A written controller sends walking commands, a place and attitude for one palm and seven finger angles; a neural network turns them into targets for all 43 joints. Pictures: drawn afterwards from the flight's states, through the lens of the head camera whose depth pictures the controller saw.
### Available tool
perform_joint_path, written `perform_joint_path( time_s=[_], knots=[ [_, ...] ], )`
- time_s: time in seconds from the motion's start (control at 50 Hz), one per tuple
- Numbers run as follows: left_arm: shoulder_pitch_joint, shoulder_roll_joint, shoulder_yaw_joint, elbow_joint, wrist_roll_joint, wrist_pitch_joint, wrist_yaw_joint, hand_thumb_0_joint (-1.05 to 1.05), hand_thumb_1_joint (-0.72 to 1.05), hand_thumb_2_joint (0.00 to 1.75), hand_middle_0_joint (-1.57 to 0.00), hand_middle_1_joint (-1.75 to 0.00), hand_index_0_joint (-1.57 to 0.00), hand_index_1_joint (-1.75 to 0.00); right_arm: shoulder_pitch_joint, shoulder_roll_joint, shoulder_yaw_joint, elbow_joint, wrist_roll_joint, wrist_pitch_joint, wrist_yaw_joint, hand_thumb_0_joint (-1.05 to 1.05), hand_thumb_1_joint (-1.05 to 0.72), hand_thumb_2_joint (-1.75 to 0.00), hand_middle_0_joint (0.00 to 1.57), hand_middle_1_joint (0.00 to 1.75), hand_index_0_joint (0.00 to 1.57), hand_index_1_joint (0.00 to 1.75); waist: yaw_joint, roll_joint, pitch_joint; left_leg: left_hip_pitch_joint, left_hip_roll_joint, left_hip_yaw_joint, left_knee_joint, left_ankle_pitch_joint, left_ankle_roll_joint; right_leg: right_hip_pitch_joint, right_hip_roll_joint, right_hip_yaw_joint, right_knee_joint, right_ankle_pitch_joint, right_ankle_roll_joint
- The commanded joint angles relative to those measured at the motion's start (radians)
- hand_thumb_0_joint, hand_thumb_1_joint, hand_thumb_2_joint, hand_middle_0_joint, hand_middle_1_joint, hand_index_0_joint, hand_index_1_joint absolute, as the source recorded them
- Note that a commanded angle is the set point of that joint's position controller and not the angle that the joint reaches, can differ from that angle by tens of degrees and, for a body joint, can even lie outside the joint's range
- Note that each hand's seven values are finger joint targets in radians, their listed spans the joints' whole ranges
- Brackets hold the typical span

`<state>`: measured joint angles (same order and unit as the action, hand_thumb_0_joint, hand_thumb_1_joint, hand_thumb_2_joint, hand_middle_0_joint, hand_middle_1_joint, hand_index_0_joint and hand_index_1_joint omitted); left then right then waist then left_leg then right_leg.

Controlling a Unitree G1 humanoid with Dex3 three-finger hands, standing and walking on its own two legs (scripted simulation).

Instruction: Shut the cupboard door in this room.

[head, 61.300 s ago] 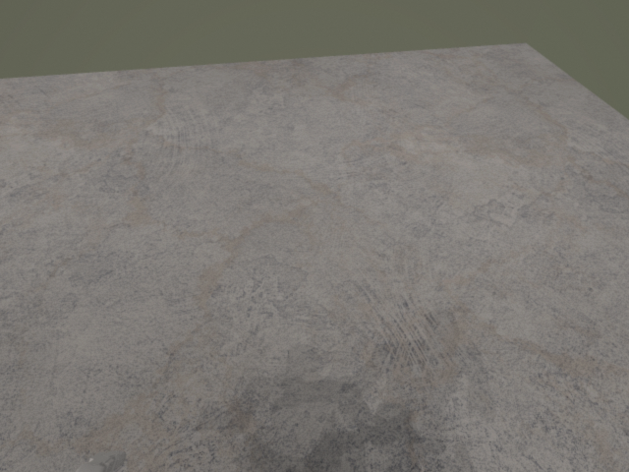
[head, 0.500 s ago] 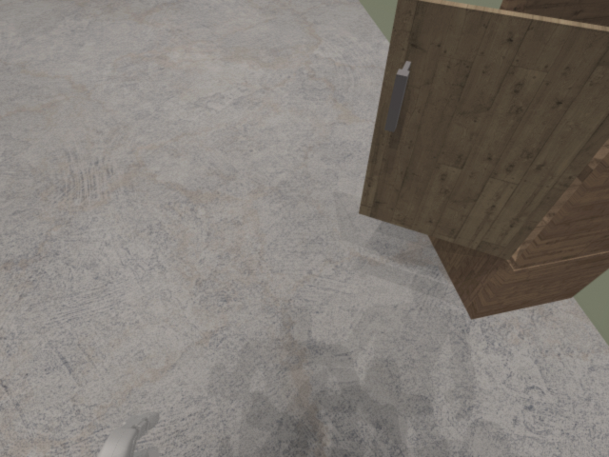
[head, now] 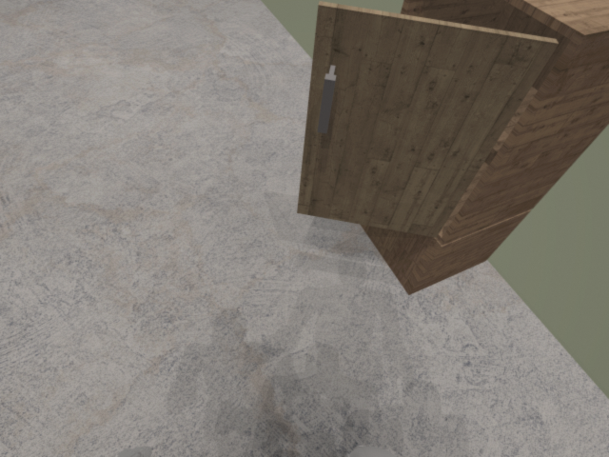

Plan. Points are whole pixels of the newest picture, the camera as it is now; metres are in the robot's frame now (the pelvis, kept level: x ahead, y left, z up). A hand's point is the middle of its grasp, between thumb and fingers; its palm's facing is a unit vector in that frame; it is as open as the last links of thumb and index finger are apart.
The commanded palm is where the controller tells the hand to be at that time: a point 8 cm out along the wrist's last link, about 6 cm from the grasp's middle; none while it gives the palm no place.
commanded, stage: turn to face it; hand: left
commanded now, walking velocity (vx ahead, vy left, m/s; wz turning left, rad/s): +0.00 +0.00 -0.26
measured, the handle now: (327, 99) +0.78 +0.00 +0.02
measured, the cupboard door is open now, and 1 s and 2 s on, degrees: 55 55 55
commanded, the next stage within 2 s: take the last steps up to it in 0.06 s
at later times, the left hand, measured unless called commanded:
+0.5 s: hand out of the picture +0.11 +0.17 -0.19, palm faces -0.13 -0.98 -0.14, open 7.4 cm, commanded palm none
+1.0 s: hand (278, 356) +0.29 +0.05 -0.17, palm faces -0.13 -0.97 -0.18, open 7.2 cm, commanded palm none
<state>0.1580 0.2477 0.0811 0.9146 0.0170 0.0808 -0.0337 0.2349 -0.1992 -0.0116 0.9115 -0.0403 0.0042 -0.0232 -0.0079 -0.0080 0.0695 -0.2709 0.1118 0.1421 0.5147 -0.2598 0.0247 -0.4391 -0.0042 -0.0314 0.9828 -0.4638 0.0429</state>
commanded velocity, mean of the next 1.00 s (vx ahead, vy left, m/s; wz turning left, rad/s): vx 0.24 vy -0.06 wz -0.10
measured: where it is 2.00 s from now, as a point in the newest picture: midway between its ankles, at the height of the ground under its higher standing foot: (333, 428)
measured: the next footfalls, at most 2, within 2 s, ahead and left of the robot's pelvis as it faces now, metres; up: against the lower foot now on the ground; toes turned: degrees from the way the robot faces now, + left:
right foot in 0.16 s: +0.01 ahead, -0.15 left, +0.00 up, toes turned -7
left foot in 0.42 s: +0.09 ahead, +0.09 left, +0.00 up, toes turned +1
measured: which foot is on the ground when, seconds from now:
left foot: down 0.00-0.16, up 0.18-0.40, down 0.42-0.84, up 0.86-1.00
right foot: up 0.00-0.14, down 0.16-0.42, up 0.44-0.82, down 0.84-1.00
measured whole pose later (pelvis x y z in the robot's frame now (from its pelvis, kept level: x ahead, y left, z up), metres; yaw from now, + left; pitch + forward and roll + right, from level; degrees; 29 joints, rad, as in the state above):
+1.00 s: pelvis +0.19 -0.11 -0.01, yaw -9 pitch +1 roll -1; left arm 0.17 0.16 0.07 1.03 0.01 -0.05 0.01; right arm 0.32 -0.16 -0.04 1.08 -0.03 0.00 0.00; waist -0.04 0.02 0.06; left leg -0.42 0.11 0.07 1.02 -0.43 -0.01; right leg -0.26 0.00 -0.14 0.45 -0.22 -0.04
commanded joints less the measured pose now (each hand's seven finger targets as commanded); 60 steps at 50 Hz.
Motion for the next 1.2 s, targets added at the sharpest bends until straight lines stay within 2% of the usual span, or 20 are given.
perform_joint_path(
  time_s=[0.0,0.1,0.14,0.22,0.36,0.38,0.4,0.42,0.44,0.56,0.68,0.76,0.78,0.82,0.86,0.94,1.08,1.1,1.14,1.18],
  knots=[
    [-0.048,0.024,-0.005,-0.079,0.003,-0.031,0.007,0.00,0.90,0.90,-0.20,-0.30,-0.20,-0.30,0.086,-0.211,-0.070,-0.006,0.005,-0.005,-0.014,0.00,-0.90,-0.90,0.20,0.30,0.20,0.30,-0.039,0.215,-0.125,0.175,0.217,-0.143,-0.135,0.452,0.109,0.040,0.004,-0.036,-0.192,0.007,-0.015],
    [0.065,0.076,0.005,-0.033,0.006,-0.046,0.023,0.00,0.90,0.90,-0.20,-0.30,-0.20,-0.30,0.053,-0.195,-0.078,0.006,0.022,0.005,-0.004,0.00,-0.90,-0.90,0.20,0.30,0.20,0.30,0.021,0.118,-0.127,0.014,0.174,-0.077,-0.001,0.263,0.016,0.334,-0.037,0.008,-0.589,0.309,-0.059],
    [0.113,0.206,0.023,-0.008,0.014,-0.061,0.038,0.00,0.90,0.90,-0.20,-0.30,-0.20,-0.30,-0.006,-0.092,-0.053,-0.044,0.030,0.015,0.004,0.00,-0.90,-0.90,0.20,0.30,0.20,0.30,0.053,-0.235,-0.078,-0.259,-0.043,0.017,0.321,-0.333,-0.076,0.382,-0.371,0.359,-0.702,0.540,-0.230],
    [0.036,0.131,0.015,-0.013,0.008,-0.068,0.048,0.00,0.90,0.90,-0.20,-0.30,-0.20,-0.30,-0.011,-0.125,-0.057,-0.016,0.016,0.021,0.007,0.00,-0.90,-0.90,0.20,0.30,0.20,0.30,0.017,-0.233,-0.053,-0.337,-0.019,-0.105,0.557,-0.223,-0.077,0.339,-0.263,0.264,-0.719,0.263,-0.260],
    [0.003,0.125,0.016,0.006,0.005,-0.080,0.026,0.00,0.90,0.90,-0.20,-0.30,-0.20,-0.30,0.153,-0.072,-0.045,0.036,0.006,-0.018,0.017,0.00,-0.90,-0.90,0.20,0.30,0.20,0.30,-0.060,-0.104,-0.020,0.121,-0.076,0.011,0.002,-0.032,-0.070,0.048,-0.156,0.189,-0.655,-0.083,-0.185],
    [0.011,0.083,0.006,0.003,0.002,-0.077,0.021,0.00,0.90,0.90,-0.20,-0.30,-0.20,-0.30,0.233,-0.113,-0.054,0.059,0.004,-0.029,0.009,0.00,-0.90,-0.90,0.20,0.30,0.20,0.30,-0.090,0.049,-0.041,0.232,-0.012,-0.107,-0.114,-0.124,-0.050,-0.047,-0.096,0.147,-0.491,-0.103,-0.147],
    [0.028,0.006,-0.008,-0.022,-0.007,-0.073,0.012,0.00,0.90,0.90,-0.20,-0.30,-0.20,-0.30,0.318,-0.217,-0.074,0.079,-0.014,-0.039,0.000,0.00,-0.90,-0.90,0.20,0.30,0.20,0.30,-0.109,0.342,-0.055,0.309,0.247,-0.467,-0.275,-0.335,0.032,-0.208,0.033,0.012,-0.192,-0.105,-0.083],
    [-0.048,0.027,-0.006,-0.065,0.001,-0.077,0.005,0.00,0.90,0.90,-0.20,-0.30,-0.20,-0.30,0.362,-0.275,-0.082,0.078,-0.015,-0.037,-0.017,0.00,-0.90,-0.90,0.20,0.30,0.20,0.30,-0.134,0.264,-0.013,0.237,0.389,-0.665,-0.387,-0.474,0.118,-0.269,0.021,0.034,-0.015,-0.116,-0.079],
    [-0.076,0.044,0.002,-0.061,0.020,-0.075,0.000,0.00,0.90,0.90,-0.20,-0.30,-0.20,-0.30,0.325,-0.268,-0.080,0.076,-0.013,-0.041,-0.015,0.00,-0.90,-0.90,0.20,0.30,0.20,0.30,-0.108,0.220,0.013,0.165,0.383,-0.664,-0.406,-0.487,0.122,-0.296,-0.018,0.078,0.121,-0.050,-0.083],
    [-0.026,-0.006,-0.008,0.008,0.010,-0.076,-0.017,0.00,0.90,0.90,-0.20,-0.30,-0.20,-0.30,0.235,-0.143,-0.045,0.092,0.002,-0.074,-0.014,0.00,-0.90,-0.90,0.20,0.30,0.20,0.30,-0.035,0.136,-0.005,0.211,0.219,-0.177,-0.325,0.154,0.080,-0.229,-0.070,0.030,0.038,0.207,-0.039],
    [-0.097,-0.022,-0.024,0.010,0.006,-0.084,-0.013,0.00,0.90,0.90,-0.20,-0.30,-0.20,-0.30,0.269,-0.126,-0.050,0.134,0.000,-0.057,-0.001,0.00,-0.90,-0.90,0.20,0.30,0.20,0.30,-0.055,0.189,0.027,0.172,0.197,-0.077,-0.298,0.211,0.081,-0.073,-0.050,-0.066,-0.270,0.250,-0.053],
    [0.002,0.008,-0.007,0.055,0.008,-0.095,-0.009,0.00,0.90,0.90,-0.20,-0.30,-0.20,-0.30,0.227,-0.133,-0.055,0.147,0.005,-0.046,0.001,0.00,-0.90,-0.90,0.20,0.30,0.20,0.30,0.009,0.138,-0.007,0.090,0.181,-0.047,-0.181,0.179,0.049,0.201,-0.007,-0.105,-0.441,0.294,-0.073],
    [0.120,0.049,0.002,0.092,0.009,-0.105,-0.003,0.00,0.90,0.90,-0.20,-0.30,-0.20,-0.30,0.214,-0.116,-0.053,0.147,0.012,-0.044,0.007,0.00,-0.90,-0.90,0.20,0.30,0.20,0.30,0.064,0.066,-0.042,0.021,0.123,0.002,-0.024,0.214,0.022,0.371,-0.004,-0.075,-0.504,0.282,-0.093],
    [0.362,0.204,0.039,0.170,0.005,-0.125,0.023,0.00,0.90,0.90,-0.20,-0.30,-0.20,-0.30,0.188,-0.014,-0.032,0.095,0.036,-0.048,0.016,0.00,-0.90,-0.90,0.20,0.30,0.20,0.30,0.141,-0.305,-0.170,-0.320,-0.073,0.040,0.511,-0.383,-0.032,0.648,-0.393,0.453,-0.732,0.108,-0.248],
    [0.222,0.146,0.023,0.137,-0.003,-0.123,0.036,0.00,0.90,0.90,-0.20,-0.30,-0.20,-0.30,0.122,-0.046,-0.047,0.089,0.030,-0.039,0.012,0.00,-0.90,-0.90,0.20,0.30,0.20,0.30,0.087,-0.257,-0.091,-0.386,-0.013,-0.112,0.711,-0.264,-0.015,0.461,-0.373,0.451,-0.807,-0.002,-0.266],
    [0.082,0.013,-0.013,0.103,0.005,-0.136,0.048,0.00,0.90,0.90,-0.20,-0.30,-0.20,-0.30,0.150,0.009,-0.035,0.119,0.012,-0.022,0.016,0.00,-0.90,-0.90,0.20,0.30,0.20,0.30,-0.016,-0.114,-0.076,-0.208,0.019,-0.089,0.475,-0.141,-0.041,0.264,-0.264,0.103,-0.762,0.396,-0.233],
    [0.082,0.029,-0.015,0.128,-0.001,-0.134,0.041,0.00,0.90,0.90,-0.20,-0.30,-0.20,-0.30,0.150,0.011,-0.025,0.118,0.011,-0.040,0.024,0.00,-0.90,-0.90,0.20,0.30,0.20,0.30,-0.047,-0.077,-0.052,0.083,-0.052,-0.021,-0.018,0.098,-0.046,0.173,-0.197,0.050,-0.653,0.307,-0.184],
    [0.099,0.008,-0.021,0.124,-0.005,-0.129,0.040,0.00,0.90,0.90,-0.20,-0.30,-0.20,-0.30,0.180,-0.036,-0.029,0.128,0.010,-0.050,0.022,0.00,-0.90,-0.90,0.20,0.30,0.20,0.30,-0.054,0.021,-0.067,0.190,-0.018,-0.080,-0.053,0.163,-0.031,0.102,-0.158,0.028,-0.568,0.245,-0.152],
    [0.106,-0.035,-0.034,0.094,-0.005,-0.122,0.036,0.00,0.90,0.90,-0.20,-0.30,-0.20,-0.30,0.242,-0.177,-0.054,0.127,-0.004,-0.044,0.007,0.00,-0.90,-0.90,0.20,0.30,0.20,0.30,-0.080,0.240,-0.053,0.239,0.287,-0.467,-0.210,0.122,0.138,-0.056,-0.010,-0.095,-0.263,-0.028,-0.073],
    [0.057,-0.012,-0.042,0.087,0.000,-0.105,0.045,0.00,0.90,0.90,-0.20,-0.30,-0.20,-0.30,0.166,-0.138,-0.030,0.109,0.003,-0.040,-0.017,0.00,-0.90,-0.90,0.20,0.30,0.20,0.30,-0.049,0.232,0.006,0.156,0.294,-0.456,-0.225,0.483,0.183,-0.074,-0.054,0.021,-0.077,-0.099,-0.055]
  ],
)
